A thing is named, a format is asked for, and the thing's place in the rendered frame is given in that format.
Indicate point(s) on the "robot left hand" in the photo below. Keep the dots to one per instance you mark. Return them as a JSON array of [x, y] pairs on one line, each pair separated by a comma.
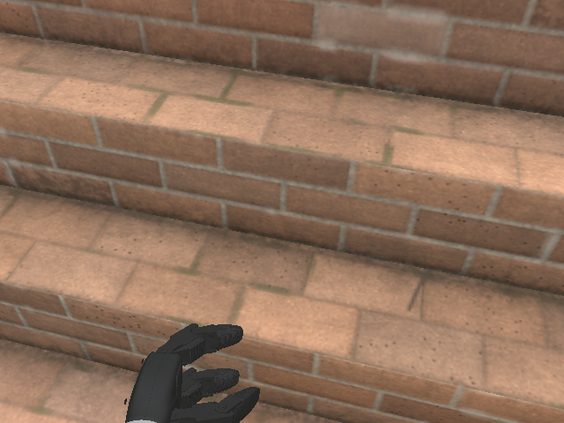
[[164, 394]]

